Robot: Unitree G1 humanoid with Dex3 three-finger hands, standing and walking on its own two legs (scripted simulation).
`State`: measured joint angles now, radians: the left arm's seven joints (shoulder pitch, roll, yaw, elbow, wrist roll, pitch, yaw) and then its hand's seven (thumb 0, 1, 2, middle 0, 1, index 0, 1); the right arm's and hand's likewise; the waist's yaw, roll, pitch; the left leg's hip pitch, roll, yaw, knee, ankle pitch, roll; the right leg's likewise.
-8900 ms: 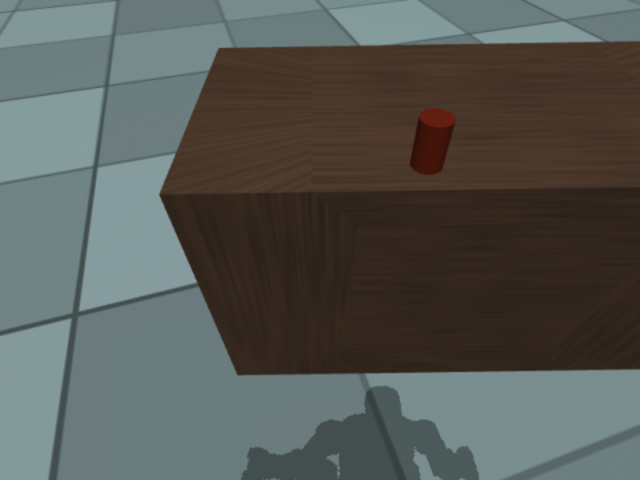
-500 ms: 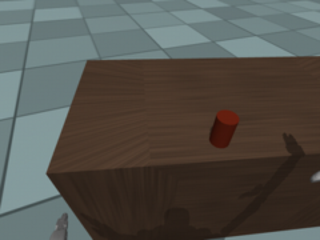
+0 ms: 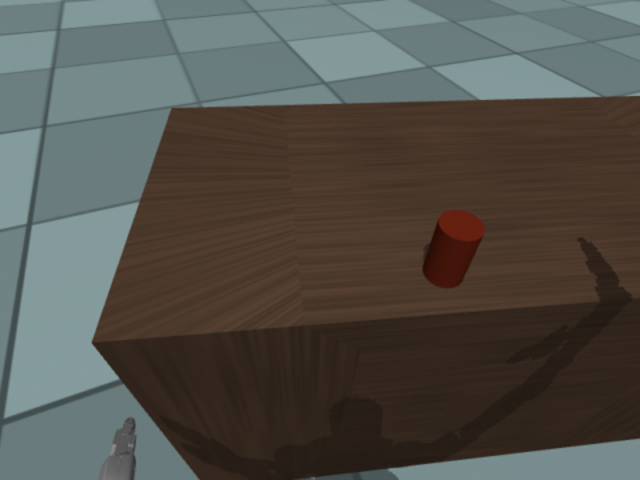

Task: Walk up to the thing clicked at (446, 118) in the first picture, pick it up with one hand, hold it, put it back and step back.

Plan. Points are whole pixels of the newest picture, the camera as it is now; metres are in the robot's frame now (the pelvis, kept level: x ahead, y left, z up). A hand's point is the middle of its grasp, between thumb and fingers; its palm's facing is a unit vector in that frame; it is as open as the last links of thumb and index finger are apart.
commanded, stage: go down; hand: right
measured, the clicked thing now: (451, 250) +0.41 -0.18 +0.07
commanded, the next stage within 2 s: approach in 1.84 s
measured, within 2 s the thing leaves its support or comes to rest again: neither
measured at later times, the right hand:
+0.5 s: hand out of the picture +0.32 -0.37 +0.21, palm faces +0.20 +0.97 -0.12, open 17.3 cm
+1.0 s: hand out of the picture +0.32 -0.37 +0.20, palm faces +0.18 +0.98 -0.05, open 17.2 cm
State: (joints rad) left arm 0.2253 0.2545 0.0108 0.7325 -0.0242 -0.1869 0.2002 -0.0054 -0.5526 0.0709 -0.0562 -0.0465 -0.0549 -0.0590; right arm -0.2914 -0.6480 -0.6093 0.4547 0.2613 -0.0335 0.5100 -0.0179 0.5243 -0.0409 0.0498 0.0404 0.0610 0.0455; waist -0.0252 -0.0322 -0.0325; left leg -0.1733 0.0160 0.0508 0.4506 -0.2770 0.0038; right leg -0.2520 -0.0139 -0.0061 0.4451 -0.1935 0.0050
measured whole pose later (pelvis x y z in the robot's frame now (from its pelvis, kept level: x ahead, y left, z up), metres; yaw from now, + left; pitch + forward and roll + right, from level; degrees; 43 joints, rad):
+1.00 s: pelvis +0.01 +0.00 +0.00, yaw +0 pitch +3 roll +0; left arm 0.23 0.26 -0.03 0.71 -0.03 -0.17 0.25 -0.01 -0.55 0.08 -0.06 -0.05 -0.06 -0.06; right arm -0.42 -0.77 -0.64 0.70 0.27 0.09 0.62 -0.02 0.48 -0.06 0.05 0.04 0.06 0.05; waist -0.01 -0.02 -0.07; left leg -0.23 0.01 0.05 0.47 -0.29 0.00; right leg -0.32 -0.02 -0.01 0.49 -0.22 0.00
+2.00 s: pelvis +0.01 +0.00 +0.00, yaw +0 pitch +3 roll +1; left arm 0.23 0.26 -0.06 0.75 -0.03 -0.18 0.26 -0.01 -0.53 0.06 -0.05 -0.05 -0.06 -0.05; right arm -0.45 -0.80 -0.63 0.72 0.27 0.18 0.64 -0.02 0.46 -0.05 0.06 0.04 0.07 0.04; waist -0.02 -0.03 -0.07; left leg -0.24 0.01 0.06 0.48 -0.30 0.01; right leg -0.33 -0.02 0.00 0.51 -0.23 0.01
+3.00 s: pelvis +0.00 +0.00 -0.02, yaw +2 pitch +6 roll +0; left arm 0.25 0.22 0.05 0.52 -0.02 -0.10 0.09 -0.01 -0.52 0.04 -0.07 -0.06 -0.08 -0.06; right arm -0.46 -0.31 -0.30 0.68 0.19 -0.18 0.13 -0.02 0.50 -0.06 0.04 0.04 0.04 0.05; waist 0.05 0.01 -0.09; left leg -0.38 0.00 0.01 0.63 -0.34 0.00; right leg -0.45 -0.04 -0.04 0.63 -0.28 0.00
